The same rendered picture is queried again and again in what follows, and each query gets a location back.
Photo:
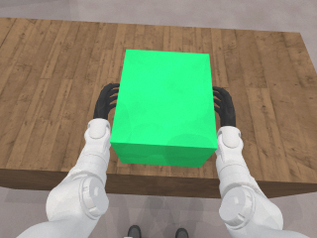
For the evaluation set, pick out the robot foot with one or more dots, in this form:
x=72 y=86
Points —
x=135 y=232
x=181 y=233

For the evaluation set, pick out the left robot forearm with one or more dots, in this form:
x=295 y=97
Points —
x=94 y=157

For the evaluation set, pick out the right robot hand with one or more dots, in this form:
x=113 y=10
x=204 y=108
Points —
x=226 y=111

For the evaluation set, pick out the robot right foot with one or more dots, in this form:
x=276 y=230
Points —
x=181 y=233

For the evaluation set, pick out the left robot hand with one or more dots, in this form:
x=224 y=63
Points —
x=103 y=106

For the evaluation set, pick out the robot left foot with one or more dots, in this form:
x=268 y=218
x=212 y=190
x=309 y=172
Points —
x=135 y=232

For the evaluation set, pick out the carton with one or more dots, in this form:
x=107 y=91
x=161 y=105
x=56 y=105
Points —
x=165 y=112

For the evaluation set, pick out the robot left upper arm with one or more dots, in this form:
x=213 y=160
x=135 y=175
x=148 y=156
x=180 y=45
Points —
x=73 y=210

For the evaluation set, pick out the pedestal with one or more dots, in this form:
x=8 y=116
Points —
x=52 y=73

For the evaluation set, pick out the right robot forearm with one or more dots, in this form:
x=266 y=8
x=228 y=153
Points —
x=231 y=167

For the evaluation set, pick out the robot right upper arm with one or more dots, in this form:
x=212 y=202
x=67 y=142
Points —
x=247 y=214

